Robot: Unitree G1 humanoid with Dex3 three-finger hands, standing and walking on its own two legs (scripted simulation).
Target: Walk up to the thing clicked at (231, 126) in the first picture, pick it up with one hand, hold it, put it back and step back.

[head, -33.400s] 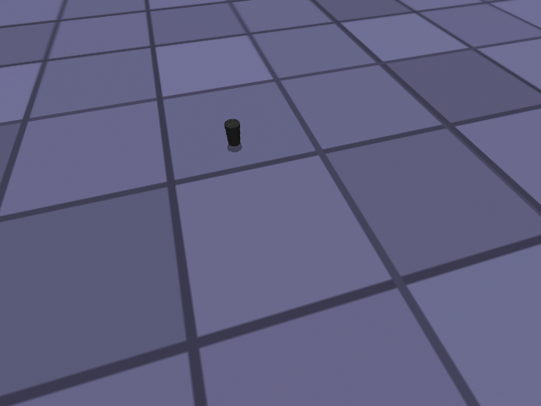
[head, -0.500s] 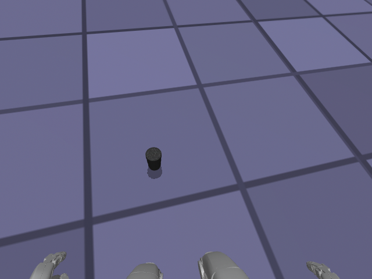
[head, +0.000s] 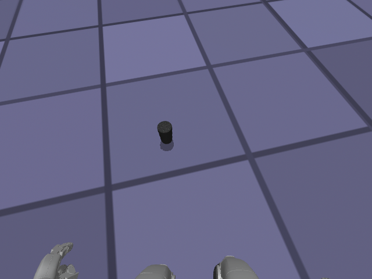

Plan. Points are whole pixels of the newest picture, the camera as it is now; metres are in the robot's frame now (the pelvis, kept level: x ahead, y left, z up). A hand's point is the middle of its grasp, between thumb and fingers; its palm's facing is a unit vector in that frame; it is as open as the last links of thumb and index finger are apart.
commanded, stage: step back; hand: left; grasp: from the side
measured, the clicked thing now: (165, 133) +0.90 +0.17 -0.69
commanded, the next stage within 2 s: stand in 1.30 s
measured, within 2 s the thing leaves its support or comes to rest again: neither
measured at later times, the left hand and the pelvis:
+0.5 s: hand out of the picture -0.08 +0.23 -0.14, palm faces -0.03 -0.92 -0.39, open 7.4 cm; pelvis -0.13 -0.03 +0.01, yaw -4 degrees
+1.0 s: hand out of the picture -0.01 +0.23 -0.13, palm faces +0.00 -0.91 -0.40, open 7.4 cm; pelvis -0.11 -0.04 +0.01, yaw +0 degrees
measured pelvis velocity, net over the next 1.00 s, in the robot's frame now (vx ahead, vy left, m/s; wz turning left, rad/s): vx -0.11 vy -0.04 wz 0.00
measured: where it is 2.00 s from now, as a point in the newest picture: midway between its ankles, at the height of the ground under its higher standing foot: outside the picture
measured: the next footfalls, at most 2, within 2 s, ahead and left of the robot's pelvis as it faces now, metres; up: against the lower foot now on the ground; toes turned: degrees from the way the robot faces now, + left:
left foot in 0.02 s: +0.02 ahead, +0.12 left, +0.00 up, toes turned -2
right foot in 0.34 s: -0.12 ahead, -0.16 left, +0.00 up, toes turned -1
